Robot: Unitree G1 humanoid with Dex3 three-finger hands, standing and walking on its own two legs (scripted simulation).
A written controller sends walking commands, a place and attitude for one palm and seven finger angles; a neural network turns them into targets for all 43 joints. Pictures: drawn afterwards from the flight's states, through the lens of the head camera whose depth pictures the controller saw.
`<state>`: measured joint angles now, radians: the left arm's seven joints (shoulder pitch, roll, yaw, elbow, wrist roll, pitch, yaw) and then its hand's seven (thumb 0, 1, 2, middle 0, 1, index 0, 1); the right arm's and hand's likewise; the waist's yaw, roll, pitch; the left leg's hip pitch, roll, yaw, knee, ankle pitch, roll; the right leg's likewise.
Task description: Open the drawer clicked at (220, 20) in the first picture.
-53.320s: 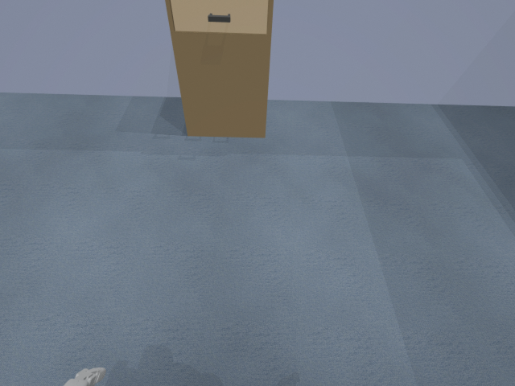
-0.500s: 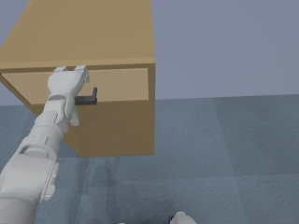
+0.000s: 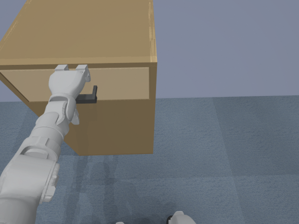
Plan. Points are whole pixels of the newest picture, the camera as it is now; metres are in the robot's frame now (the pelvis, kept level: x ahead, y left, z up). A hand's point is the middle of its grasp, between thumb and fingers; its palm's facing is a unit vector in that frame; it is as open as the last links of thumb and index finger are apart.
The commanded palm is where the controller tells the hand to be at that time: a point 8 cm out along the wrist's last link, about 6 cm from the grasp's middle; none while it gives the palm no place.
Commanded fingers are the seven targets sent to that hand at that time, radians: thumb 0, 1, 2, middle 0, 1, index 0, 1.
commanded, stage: lower the fingers behind the handle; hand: left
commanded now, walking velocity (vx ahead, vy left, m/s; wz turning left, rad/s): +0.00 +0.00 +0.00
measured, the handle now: (81, 93) +0.52 +0.21 -0.02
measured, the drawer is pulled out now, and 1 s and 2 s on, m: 0.00 0.00 0.00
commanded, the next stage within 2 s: lift the fingers back up to retry in 1.64 s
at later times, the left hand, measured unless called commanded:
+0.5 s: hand (75, 95) +0.48 +0.20 +0.03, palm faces +0.01 +0.00 -1.00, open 13.6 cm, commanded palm +0.46 +0.22 +0.06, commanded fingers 0.00 -0.50 0.30 -0.30 -1.20 -0.30 -1.20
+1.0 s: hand (78, 103) +0.48 +0.21 -0.01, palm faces +0.00 +0.01 -1.00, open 13.6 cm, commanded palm +0.46 +0.21 +0.02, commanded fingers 0.00 -0.50 0.30 -0.30 -1.20 -0.30 -1.20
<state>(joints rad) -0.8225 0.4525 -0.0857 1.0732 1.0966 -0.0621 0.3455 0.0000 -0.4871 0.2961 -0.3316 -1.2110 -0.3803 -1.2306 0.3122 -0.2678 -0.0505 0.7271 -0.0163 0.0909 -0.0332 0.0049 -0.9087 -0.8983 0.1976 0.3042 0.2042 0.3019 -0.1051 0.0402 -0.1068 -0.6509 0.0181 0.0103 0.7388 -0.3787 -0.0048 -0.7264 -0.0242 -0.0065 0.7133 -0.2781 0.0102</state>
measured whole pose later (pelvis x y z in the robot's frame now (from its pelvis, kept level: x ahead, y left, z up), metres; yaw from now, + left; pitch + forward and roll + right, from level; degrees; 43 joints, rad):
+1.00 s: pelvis -0.03 +0.01 -0.04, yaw +0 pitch +24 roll +0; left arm -0.92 0.50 -0.05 1.14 1.13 -0.11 0.42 0.00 -0.49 0.30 -0.34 -1.29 -0.35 -1.25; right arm 0.36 -0.27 -0.04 0.74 -0.05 0.03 -0.02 0.00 -0.91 -0.90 0.20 0.30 0.21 0.30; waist -0.13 0.04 -0.15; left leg -0.96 0.01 0.01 0.99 -0.44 0.00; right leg -1.03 -0.03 0.00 0.94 -0.32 0.02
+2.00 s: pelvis -0.04 +0.01 -0.04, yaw +0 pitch +22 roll +0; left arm -0.91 0.52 -0.05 1.12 1.10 -0.06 0.33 0.00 -0.49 0.30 -0.30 -1.22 -0.33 -1.23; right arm 0.34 -0.27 -0.02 0.71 -0.02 0.04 -0.04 0.00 -0.91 -0.90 0.20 0.30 0.21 0.30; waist -0.15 0.05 -0.13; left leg -0.94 0.02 0.02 0.98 -0.43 0.00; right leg -1.01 -0.02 0.01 0.92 -0.30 0.02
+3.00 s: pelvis +0.01 +0.00 +0.00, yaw -1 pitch +17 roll +0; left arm -0.75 0.46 -0.04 1.00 1.10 -0.09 0.33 0.00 -0.49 0.30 -0.33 -1.21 -0.38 -1.22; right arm 0.31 -0.26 -0.06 0.73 -0.02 0.09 -0.03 0.00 -0.91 -0.90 0.20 0.30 0.20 0.30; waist -0.09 0.04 -0.11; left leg -0.63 0.02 0.02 0.74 -0.40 0.00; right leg -0.71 -0.02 0.00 0.71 -0.29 0.01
